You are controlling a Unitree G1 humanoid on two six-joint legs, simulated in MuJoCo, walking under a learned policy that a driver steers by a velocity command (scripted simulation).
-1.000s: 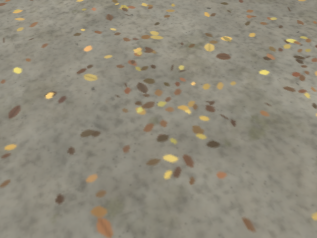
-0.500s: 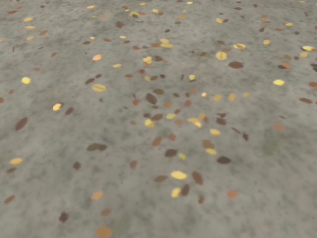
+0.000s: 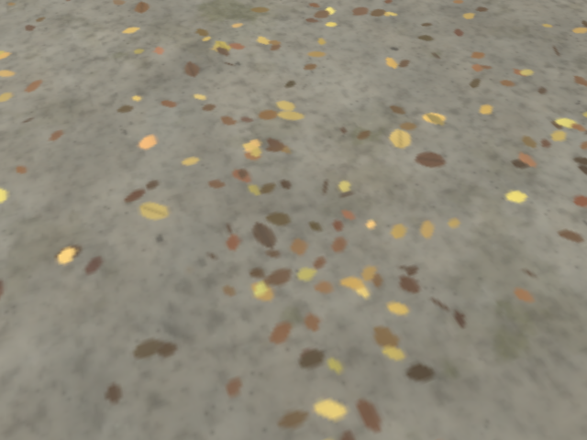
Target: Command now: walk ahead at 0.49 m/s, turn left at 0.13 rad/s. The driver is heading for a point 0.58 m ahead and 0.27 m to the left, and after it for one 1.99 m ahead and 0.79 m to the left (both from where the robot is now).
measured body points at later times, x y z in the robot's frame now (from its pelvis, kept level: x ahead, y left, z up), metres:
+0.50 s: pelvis +0.26 -0.05 +0.00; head +0.29 -0.06 +0.45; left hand +0.31 +0.24 -0.11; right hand +0.41 -0.31 -0.12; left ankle +0.21 +0.09 -0.65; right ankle +0.30 -0.16 -0.74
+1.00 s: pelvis +0.48 +0.10 +0.00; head +0.51 +0.13 +0.44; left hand +0.46 +0.41 -0.12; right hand +0.73 -0.08 -0.10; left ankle +0.49 +0.17 -0.74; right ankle +0.55 -0.07 -0.65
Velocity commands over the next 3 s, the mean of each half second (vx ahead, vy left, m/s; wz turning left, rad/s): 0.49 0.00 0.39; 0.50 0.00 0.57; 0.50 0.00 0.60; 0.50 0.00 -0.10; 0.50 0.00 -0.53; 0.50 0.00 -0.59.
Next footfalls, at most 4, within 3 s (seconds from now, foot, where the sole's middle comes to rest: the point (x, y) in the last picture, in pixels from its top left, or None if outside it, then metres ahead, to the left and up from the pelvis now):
0.32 right None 0.35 -0.15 -0.78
0.84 left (208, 430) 0.53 0.19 -0.78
1.34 right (213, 297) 0.88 0.21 -0.78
1.82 left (70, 314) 0.83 0.57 -0.78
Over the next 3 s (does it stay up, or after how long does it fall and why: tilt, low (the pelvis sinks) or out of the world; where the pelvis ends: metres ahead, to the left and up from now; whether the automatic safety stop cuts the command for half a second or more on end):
stays up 1.34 0.72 0.00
